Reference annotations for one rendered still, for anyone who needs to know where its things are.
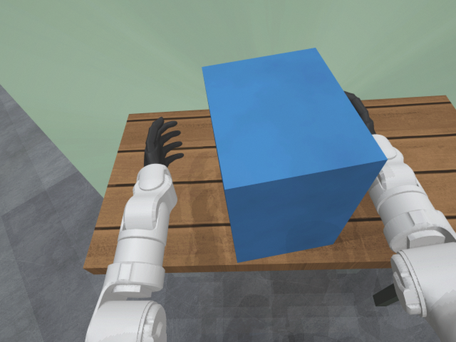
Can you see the right robot hand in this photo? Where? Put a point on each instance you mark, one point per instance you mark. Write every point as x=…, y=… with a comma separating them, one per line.
x=362, y=111

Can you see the robot right upper arm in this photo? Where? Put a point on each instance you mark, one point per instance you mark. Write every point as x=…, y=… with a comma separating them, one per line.
x=425, y=283

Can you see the carton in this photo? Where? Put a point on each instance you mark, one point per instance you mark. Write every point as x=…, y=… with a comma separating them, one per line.
x=295, y=157

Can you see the table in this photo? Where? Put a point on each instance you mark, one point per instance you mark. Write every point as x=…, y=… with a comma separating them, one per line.
x=199, y=237

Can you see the robot left upper arm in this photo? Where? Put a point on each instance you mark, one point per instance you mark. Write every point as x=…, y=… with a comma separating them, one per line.
x=128, y=321

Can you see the robot left forearm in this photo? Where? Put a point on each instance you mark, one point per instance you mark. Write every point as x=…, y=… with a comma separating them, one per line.
x=137, y=269

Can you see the robot right forearm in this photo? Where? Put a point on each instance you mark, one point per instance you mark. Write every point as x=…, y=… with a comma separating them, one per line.
x=409, y=218

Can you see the left robot hand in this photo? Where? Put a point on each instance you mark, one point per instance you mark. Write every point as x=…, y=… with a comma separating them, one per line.
x=154, y=151

